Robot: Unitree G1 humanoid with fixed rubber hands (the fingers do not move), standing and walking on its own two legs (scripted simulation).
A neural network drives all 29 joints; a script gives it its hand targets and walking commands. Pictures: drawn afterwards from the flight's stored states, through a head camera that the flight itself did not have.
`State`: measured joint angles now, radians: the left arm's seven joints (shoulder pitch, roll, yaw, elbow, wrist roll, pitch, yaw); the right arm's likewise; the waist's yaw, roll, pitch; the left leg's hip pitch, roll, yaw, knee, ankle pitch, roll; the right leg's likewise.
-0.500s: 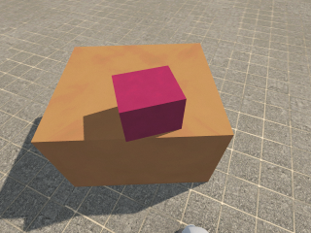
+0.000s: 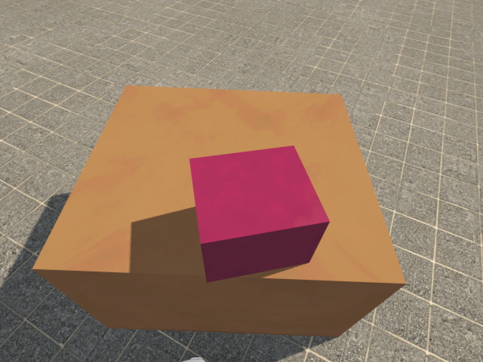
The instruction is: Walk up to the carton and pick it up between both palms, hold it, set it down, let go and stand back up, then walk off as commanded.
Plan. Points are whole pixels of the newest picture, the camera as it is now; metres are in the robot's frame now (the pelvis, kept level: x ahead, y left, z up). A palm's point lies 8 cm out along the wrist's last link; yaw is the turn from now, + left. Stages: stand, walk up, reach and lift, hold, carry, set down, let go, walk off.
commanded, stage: walk up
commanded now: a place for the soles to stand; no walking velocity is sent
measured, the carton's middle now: (251, 212) +0.46 +0.01 -0.11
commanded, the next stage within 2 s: none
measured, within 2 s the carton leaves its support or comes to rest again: neither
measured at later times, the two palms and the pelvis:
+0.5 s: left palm out of the picture +0.14 +0.29 -0.09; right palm out of the picture +0.14 -0.31 -0.10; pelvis +0.05 -0.01 +0.01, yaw +2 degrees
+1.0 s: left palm out of the picture +0.09 +0.30 -0.10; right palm out of the picture +0.13 -0.31 -0.08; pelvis +0.05 -0.01 +0.03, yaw +3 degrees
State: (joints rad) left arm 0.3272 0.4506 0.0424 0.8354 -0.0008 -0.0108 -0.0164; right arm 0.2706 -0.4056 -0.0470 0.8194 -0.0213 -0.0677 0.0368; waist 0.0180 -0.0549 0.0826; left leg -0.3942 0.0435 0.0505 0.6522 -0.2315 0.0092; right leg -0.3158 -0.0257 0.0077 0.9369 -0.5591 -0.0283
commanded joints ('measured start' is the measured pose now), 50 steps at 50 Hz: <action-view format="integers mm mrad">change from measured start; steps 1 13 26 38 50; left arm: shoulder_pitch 47 -186 -273 -325 -245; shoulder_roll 157 218 125 123 120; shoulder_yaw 45 40 6 -1 21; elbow -57 -4 162 249 250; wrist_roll -3 12 -14 -1 20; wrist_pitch -18 -35 -16 -18 -7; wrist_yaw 22 22 18 9 -3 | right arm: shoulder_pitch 80 -34 -183 -242 -194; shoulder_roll -265 -179 -171 -162 -183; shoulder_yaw -75 -24 14 21 -1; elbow -53 18 180 261 262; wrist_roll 8 29 22 15 -5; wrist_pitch -8 52 23 26 14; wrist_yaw -41 -44 -38 -35 -44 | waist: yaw -25 -48 -8 -14 -12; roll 190 -62 48 62 65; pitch -67 -56 -133 -122 -39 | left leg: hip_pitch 217 156 203 204 139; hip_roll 257 2 83 85 70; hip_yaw -307 -81 -159 -164 -197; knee -242 92 -258 -364 -380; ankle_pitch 262 -260 231 127 -170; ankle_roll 227 14 27 17 39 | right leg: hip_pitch -194 -127 142 185 91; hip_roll -44 -287 -108 -116 -95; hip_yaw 24 284 32 28 42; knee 73 -552 -540 -652 -644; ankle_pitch -16 389 450 375 134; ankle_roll -8 -177 -10 7 -13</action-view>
